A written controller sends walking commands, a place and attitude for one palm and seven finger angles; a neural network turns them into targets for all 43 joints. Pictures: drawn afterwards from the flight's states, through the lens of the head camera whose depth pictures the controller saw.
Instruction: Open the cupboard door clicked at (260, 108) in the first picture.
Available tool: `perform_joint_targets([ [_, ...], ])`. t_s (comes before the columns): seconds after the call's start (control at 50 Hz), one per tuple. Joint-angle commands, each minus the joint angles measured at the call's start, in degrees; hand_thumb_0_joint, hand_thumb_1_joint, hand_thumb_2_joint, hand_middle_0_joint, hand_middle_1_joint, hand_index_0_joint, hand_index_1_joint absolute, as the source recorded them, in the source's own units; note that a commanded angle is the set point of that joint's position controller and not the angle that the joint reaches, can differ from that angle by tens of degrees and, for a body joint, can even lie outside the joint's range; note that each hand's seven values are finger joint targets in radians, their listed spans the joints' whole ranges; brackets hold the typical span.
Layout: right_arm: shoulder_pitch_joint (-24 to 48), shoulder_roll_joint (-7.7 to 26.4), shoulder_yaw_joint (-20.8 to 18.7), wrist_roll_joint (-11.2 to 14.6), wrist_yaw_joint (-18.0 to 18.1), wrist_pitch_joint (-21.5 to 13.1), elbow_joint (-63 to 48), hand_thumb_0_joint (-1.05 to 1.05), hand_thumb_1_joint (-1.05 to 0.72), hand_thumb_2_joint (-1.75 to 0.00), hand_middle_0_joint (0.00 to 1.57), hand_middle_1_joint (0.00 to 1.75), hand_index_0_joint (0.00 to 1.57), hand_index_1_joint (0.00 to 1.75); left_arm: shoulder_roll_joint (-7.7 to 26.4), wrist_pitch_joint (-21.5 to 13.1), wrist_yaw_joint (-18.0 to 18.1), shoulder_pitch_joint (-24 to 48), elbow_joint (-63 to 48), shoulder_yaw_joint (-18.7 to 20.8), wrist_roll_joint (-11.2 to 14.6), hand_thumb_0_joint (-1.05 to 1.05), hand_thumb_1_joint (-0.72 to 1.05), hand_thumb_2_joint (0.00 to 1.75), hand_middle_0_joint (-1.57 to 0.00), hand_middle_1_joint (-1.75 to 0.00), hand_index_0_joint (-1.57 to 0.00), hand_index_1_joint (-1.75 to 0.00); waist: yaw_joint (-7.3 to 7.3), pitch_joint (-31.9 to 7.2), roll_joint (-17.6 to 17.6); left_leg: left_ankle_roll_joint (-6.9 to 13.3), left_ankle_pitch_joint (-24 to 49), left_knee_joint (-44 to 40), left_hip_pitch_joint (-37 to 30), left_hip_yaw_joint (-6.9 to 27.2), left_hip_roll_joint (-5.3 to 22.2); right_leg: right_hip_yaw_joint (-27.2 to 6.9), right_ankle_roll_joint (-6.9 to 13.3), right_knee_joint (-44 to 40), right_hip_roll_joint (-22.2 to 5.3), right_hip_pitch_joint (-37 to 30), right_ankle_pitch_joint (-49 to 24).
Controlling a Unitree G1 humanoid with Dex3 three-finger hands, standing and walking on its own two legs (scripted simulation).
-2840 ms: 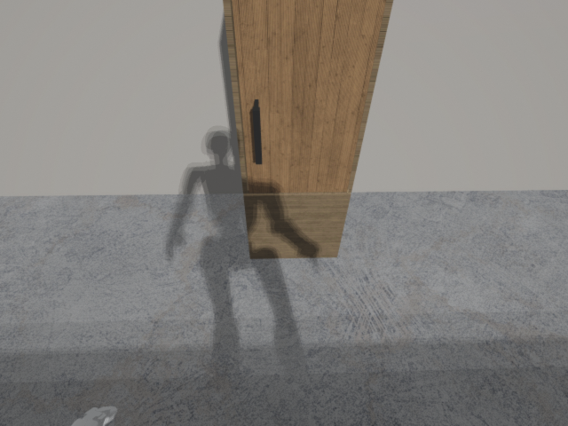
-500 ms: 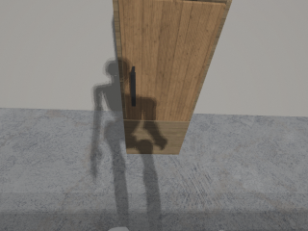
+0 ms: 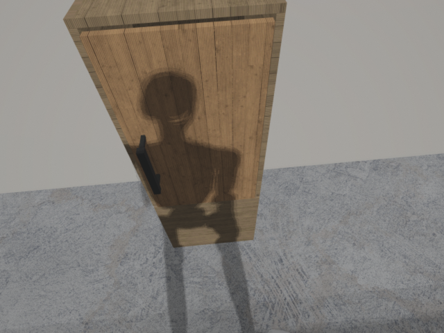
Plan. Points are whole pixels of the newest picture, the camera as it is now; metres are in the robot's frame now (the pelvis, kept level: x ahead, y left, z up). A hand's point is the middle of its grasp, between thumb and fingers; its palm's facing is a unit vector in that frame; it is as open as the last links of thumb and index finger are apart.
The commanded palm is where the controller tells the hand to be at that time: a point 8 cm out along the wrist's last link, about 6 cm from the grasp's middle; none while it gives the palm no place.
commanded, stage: come to a stop and stand still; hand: left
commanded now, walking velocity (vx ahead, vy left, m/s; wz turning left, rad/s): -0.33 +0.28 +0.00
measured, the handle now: (150, 166) +0.52 +0.19 -0.08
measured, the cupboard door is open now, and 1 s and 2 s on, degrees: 0 0 0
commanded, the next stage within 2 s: look again from close up in 1.40 s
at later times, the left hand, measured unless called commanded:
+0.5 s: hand out of the picture -0.03 +0.28 -0.18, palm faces +0.10 -0.97 -0.20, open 7.4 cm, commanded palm none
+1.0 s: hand out of the picture +0.00 +0.21 -0.16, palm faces -0.02 -0.98 -0.22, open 7.3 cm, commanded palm none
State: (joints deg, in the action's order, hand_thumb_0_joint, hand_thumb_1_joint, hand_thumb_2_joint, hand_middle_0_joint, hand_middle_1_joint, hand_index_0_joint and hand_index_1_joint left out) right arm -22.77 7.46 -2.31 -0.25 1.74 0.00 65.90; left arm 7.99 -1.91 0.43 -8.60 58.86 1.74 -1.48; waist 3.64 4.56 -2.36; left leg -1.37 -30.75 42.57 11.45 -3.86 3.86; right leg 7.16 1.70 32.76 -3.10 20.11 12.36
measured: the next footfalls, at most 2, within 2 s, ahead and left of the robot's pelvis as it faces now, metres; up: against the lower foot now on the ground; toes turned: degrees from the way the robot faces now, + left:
left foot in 0.42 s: -0.02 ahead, +0.15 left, +0.00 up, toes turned +2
right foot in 0.94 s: -0.03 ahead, -0.08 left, +0.00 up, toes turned -3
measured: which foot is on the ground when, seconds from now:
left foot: up 0.00-0.40, down 0.42-1.00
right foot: down 0.00-0.42, up 0.44-0.92, down 0.94-1.00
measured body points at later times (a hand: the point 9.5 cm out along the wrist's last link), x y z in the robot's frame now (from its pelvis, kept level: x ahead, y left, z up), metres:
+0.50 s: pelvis -0.05 +0.07 +0.00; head -0.06 +0.11 +0.45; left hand -0.04 +0.33 -0.16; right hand +0.03 -0.17 -0.12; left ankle -0.05 +0.18 -0.73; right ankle +0.02 -0.09 -0.69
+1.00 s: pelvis -0.06 +0.03 +0.01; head -0.05 +0.02 +0.46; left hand +0.00 +0.26 -0.14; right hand -0.14 -0.18 -0.15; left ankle -0.05 +0.18 -0.73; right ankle -0.07 -0.08 -0.73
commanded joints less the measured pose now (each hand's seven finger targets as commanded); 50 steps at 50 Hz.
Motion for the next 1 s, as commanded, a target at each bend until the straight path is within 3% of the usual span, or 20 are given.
perform_joint_targets([
  [0.0,-0.9,4.48,-1.23,0.29,1.01,0.76,-3.27,0.0,-0.9,-0.9,0.2,0.3,0.2,0.3,11.21,0.54,2.52,-9.15,-0.18,2.52,0.41,0.0,0.9,0.9,-0.2,-0.3,-0.2,-0.3,-5.22,-10.19,11.98,-0.49,-2.74,19.0,12.21,3.91,-1.32,-14.3,9.53,-6.66,-19.77,-19.28,-63.58],
  [0.06,2.9,4.74,-2.14,-0.45,0.16,2.89,-4.91,0.0,-0.9,-0.9,0.2,0.3,0.2,0.3,11.73,1.32,3.2,-8.35,-1.25,3.56,0.32,0.0,0.9,0.9,-0.2,-0.3,-0.2,-0.3,-5.48,-8.45,6.26,-1.44,1.77,25.84,15.78,4.94,-2.63,-12.67,8.69,-8.43,-19.67,-15.36,-56.07],
  [0.2,7.02,6.52,-3.03,-1.36,-1.4,4.89,-8.98,0.0,-0.9,-0.9,0.2,0.3,0.2,0.3,11.93,1.85,3.5,-4.28,-4.25,3.74,-0.26,0.0,0.9,0.9,-0.2,-0.3,-0.2,-0.3,-4.23,-8.82,13.0,-2.59,8.95,25.02,16.29,5.93,-2.77,-11.43,7.77,-12.76,-17.06,-9.16,-28.01],
  [0.3,8.24,6.21,-2.15,-0.63,-1.81,2.35,-10.9,0.0,-0.9,-0.9,0.2,0.3,0.2,0.3,13.35,2.9,2.32,-2.85,-6.0,4.04,-1.36,0.0,0.9,0.9,-0.2,-0.3,-0.2,-0.3,-4.43,-7.55,17.35,-0.59,5.73,3.84,6.26,1.94,-2.41,-12.73,6.53,-15.88,-13.99,-3.17,0.2],
  [0.34,4.04,5.7,-1.59,-0.35,-1.57,1.11,-9.55,0.0,-0.9,-0.9,0.2,0.3,0.2,0.3,12.73,3.4,1.97,-2.33,-5.74,3.48,-0.97,0.0,0.9,0.9,-0.2,-0.3,-0.2,-0.3,-2.21,-7.5,15.89,0.16,11.85,-11.14,-4.41,-0.07,-3.42,-11.39,3.38,-13.65,-10.43,3.03,10.55],
  [0.36,1.21,7.62,-1.54,-0.39,-1.34,0.52,-8.35,0.0,-0.9,-0.9,0.2,0.3,0.2,0.3,11.07,3.76,1.64,-3.2,-5.26,2.81,-0.3,0.0,0.9,0.9,-0.2,-0.3,-0.2,-0.3,-0.74,-7.69,7.92,-0.28,13.6,-18.38,-10.35,1.43,-2.66,-9.73,1.09,-8.74,-7.76,7.93,17.34],
  [0.38,1.41,12.18,-2.39,-1.09,-1.1,-0.21,-8.52,0.0,-0.9,-0.9,0.2,0.3,0.2,0.3,7.07,4.1,1.32,-5.45,-5.38,1.89,0.5,0.0,0.9,0.9,-0.2,-0.3,-0.2,-0.3,-0.76,-4.61,-9.68,1.25,0.07,-27.93,-5.72,16.11,6.74,-5.99,-1.81,3.07,-1.63,12.42,18.98],
  [0.4,5.26,15.96,-2.71,-1.61,-0.74,0.06,-11.02,0.0,-0.9,-0.9,0.2,0.3,0.2,0.3,5.57,4.36,1.27,-4.48,-6.0,1.64,0.77,0.0,0.9,0.9,-0.2,-0.3,-0.2,-0.3,-0.78,1.71,-19.09,4.26,-9.94,-37.71,8.95,29.14,15.96,-5.8,-3.45,11.18,2.42,12.05,18.42],
  [0.42,11.0,16.23,-2.12,-2.09,-0.45,0.55,-12.88,0.0,-0.9,-0.9,0.2,0.3,0.2,0.3,7.28,4.4,0.85,-4.22,-5.8,2.5,0.59,0.0,0.9,0.9,-0.2,-0.3,-0.2,-0.3,-2.85,6.15,-13.3,7.89,-15.75,-40.78,18.44,29.31,18.57,-10.8,-2.68,15.65,-0.24,8.36,12.69],
  [0.44,12.9,15.12,-1.99,-2.25,0.06,0.24,-13.05,0.0,-0.9,-0.9,0.2,0.3,0.2,0.3,8.09,4.87,0.42,-5.68,-4.85,3.08,-0.12,0.0,0.9,0.9,-0.2,-0.3,-0.2,-0.3,-3.93,5.47,-13.17,7.96,-14.35,-40.78,18.17,28.5,16.86,-11.21,-2.86,21.34,0.67,8.64,10.32],
  [0.48,12.97,13.07,-1.36,-1.89,0.71,-0.24,-12.66,0.0,-0.9,-0.9,0.2,0.3,0.2,0.3,8.83,4.97,-0.55,-10.14,-1.88,3.69,-0.64,0.0,0.9,0.9,-0.2,-0.3,-0.2,-0.3,-5.43,4.2,-6.36,4.9,-4.7,-36.93,11.75,20.09,12.06,-11.53,-3.19,29.26,2.82,11.55,4.65],
  [0.54,8.31,11.52,-1.41,-1.01,1.39,-1.12,-11.03,0.0,-0.9,-0.9,0.2,0.3,0.2,0.3,8.59,4.33,-1.19,-13.11,-0.13,3.55,-0.55,0.0,0.9,0.9,-0.2,-0.3,-0.2,-0.3,-4.56,0.09,-4.19,3.8,6.68,-33.77,0.49,13.59,9.26,-10.6,-4.11,31.68,3.34,14.95,-0.05],
  [0.64,-0.76,10.06,-1.79,-1.13,2.37,-1.68,-7.35,0.0,-0.9,-0.9,0.2,0.3,0.2,0.3,8.21,4.53,-1.13,-10.36,-1.34,3.34,-0.63,0.0,0.9,0.9,-0.2,-0.3,-0.2,-0.3,-1.42,-2.28,-4.05,6.75,17.79,-31.8,-8.5,16.55,12.74,-11.22,-4.58,26.8,2.0,16.19,2.52],
  [0.76,-2.54,10.56,-1.64,-1.52,2.39,-1.26,-4.82,0.0,-0.9,-0.9,0.2,0.3,0.2,0.3,5.03,4.67,-1.06,-7.86,-1.32,1.75,0.15,0.0,0.9,0.9,-0.2,-0.3,-0.2,-0.3,-0.6,-3.07,-7.96,10.43,30.65,-28.98,-8.24,14.79,13.2,-7.43,-4.13,12.92,0.73,7.71,10.48],
  [0.82,-0.88,10.7,-1.6,-1.6,1.85,-0.84,-3.91,0.0,-0.9,-0.9,0.2,0.3,0.2,0.3,3.18,3.89,-0.6,-8.99,-0.04,1.08,0.76,0.0,0.9,0.9,-0.2,-0.3,-0.2,-0.3,-1.71,-3.79,-9.73,9.72,30.26,-27.27,-3.73,13.57,11.35,-5.21,-3.28,3.62,1.9,-0.86,11.2],
  [0.86,-0.21,10.13,-1.53,-1.26,1.53,-0.8,-3.1,0.0,-0.9,-0.9,0.2,0.3,0.2,0.3,2.99,3.19,-0.25,-11.08,1.43,0.97,0.91,0.0,0.9,0.9,-0.2,-0.3,-0.2,-0.3,-3.16,-4.53,-9.15,8.04,30.05,-24.74,-1.28,11.83,9.53,-3.84,-3.07,-4.39,2.47,-6.86,3.78],
  [0.9,-1.27,7.42,-1.07,-0.62,1.15,-0.85,-2.27,0.0,-0.9,-0.9,0.2,0.3,0.2,0.3,4.63,2.24,0.41,-12.83,3.01,1.02,0.8,0.0,0.9,0.9,-0.2,-0.3,-0.2,-0.3,-4.05,-5.02,-3.03,4.08,23.48,-20.63,4.9,8.57,5.53,-6.22,-2.71,-14.21,0.05,-16.45,-5.25],
  [0.94,-0.94,2.02,0.61,-0.3,0.46,-0.64,-2.67,0.0,-0.9,-0.9,0.2,0.3,0.2,0.3,9.18,1.19,1.24,-11.75,3.58,1.1,0.92,0.0,0.9,0.9,-0.2,-0.3,-0.2,-0.3,-3.4,-3.78,9.87,0.31,10.77,-15.12,9.62,2.15,0.08,-16.29,1.73,-18.38,-11.5,-16.11,-5.02],
  [0.96,-0.75,1.69,0.62,-0.68,0.28,-0.36,-2.71,0.0,-0.9,-0.9,0.2,0.3,0.2,0.3,9.7,1.33,1.23,-10.08,3.15,1.03,0.83,0.0,0.9,0.9,-0.2,-0.3,-0.2,-0.3,-3.06,-1.67,9.23,0.4,9.08,-13.71,7.21,1.72,-0.09,-16.44,3.14,-19.6,-12.9,-10.41,-0.25],
  [0.98,-0.07,1.72,0.57,-1.15,0.36,0.17,-2.39,0.0,-0.9,-0.9,0.2,0.3,0.2,0.3,8.98,1.09,1.26,-9.6,3.24,1.22,0.79,0.0,0.9,0.9,-0.2,-0.3,-0.2,-0.3,-3.57,-0.96,13.97,0.45,10.03,-12.06,6.94,1.71,-0.03,-16.77,3.67,-20.24,-10.6,-8.97,-1.1],
])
